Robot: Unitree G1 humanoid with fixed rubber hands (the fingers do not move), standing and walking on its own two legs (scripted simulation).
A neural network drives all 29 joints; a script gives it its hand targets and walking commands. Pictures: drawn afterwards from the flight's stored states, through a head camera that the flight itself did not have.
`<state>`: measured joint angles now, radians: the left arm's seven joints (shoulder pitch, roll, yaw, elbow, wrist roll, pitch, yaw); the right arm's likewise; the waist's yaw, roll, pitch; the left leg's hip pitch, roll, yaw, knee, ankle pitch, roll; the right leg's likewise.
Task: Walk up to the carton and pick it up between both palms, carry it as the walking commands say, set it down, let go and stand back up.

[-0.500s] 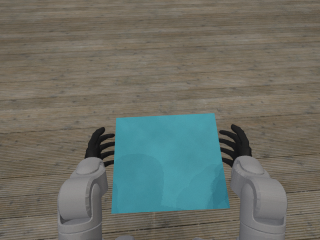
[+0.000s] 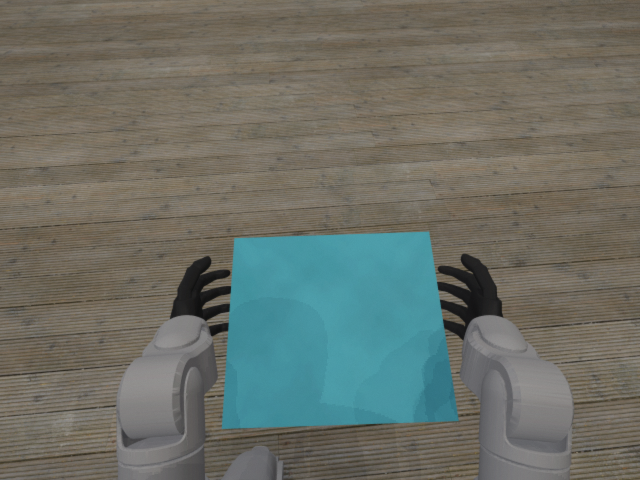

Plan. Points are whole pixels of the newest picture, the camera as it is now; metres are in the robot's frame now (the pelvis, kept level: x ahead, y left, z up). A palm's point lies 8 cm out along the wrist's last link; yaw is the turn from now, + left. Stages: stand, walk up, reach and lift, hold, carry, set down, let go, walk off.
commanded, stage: carry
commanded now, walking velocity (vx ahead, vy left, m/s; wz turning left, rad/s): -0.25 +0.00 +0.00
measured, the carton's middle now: (334, 335) +0.29 +0.00 +0.00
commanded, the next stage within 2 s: none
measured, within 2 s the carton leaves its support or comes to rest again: neither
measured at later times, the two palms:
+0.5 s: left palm out of the picture +0.09 +0.20 +0.08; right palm out of the picture +0.10 -0.10 +0.10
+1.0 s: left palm out of the picture -0.11 +0.23 +0.08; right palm out of the picture -0.09 -0.08 +0.10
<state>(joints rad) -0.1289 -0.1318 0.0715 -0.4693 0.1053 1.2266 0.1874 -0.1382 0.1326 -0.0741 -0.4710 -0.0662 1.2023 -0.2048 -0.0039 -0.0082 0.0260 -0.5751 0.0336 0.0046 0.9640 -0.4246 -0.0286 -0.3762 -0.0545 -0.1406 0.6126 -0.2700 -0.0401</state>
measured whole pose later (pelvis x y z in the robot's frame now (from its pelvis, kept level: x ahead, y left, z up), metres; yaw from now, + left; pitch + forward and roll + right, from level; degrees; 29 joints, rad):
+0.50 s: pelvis -0.17 +0.04 +0.00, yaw +0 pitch +4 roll -3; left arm -0.12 -0.13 0.07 -0.49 0.11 1.24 0.19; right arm -0.15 0.13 -0.07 -0.48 -0.06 1.21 -0.20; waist 0.02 0.00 -0.02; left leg -0.47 0.08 0.00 0.65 -0.24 -0.01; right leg -0.47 -0.01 -0.13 0.91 -0.43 -0.02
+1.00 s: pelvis -0.35 +0.06 +0.00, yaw +2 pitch +0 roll -2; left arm -0.11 -0.13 0.07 -0.47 0.11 1.25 0.18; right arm -0.13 0.13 -0.07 -0.48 -0.06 1.23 -0.20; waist 0.00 -0.02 0.03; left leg -0.31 0.05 0.01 0.66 -0.35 -0.01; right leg -0.52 -0.07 -0.13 0.75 -0.37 -0.02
